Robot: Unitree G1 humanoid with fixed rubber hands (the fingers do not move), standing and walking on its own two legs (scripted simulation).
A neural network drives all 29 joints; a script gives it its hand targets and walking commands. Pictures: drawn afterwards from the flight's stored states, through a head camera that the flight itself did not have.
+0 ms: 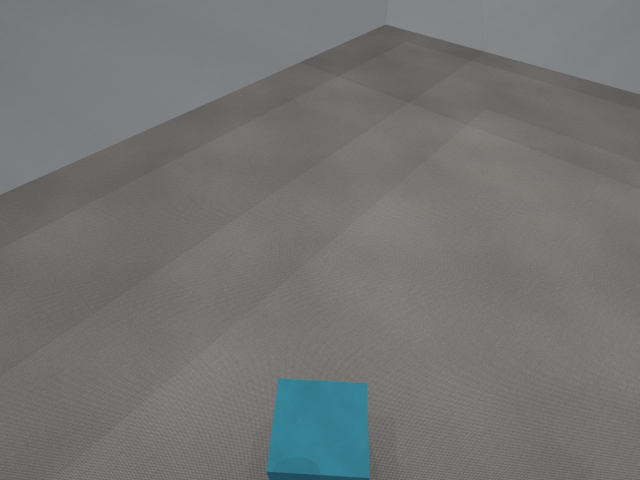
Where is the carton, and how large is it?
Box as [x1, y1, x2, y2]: [266, 379, 369, 479]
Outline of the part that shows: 278,379 266,470 269,479 368,479 369,469 366,383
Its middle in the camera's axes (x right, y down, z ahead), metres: +0.00 +0.54 +1.04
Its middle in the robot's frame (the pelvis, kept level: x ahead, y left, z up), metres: +0.37 +0.02 -0.65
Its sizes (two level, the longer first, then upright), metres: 0.238 0.220 0.227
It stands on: the floor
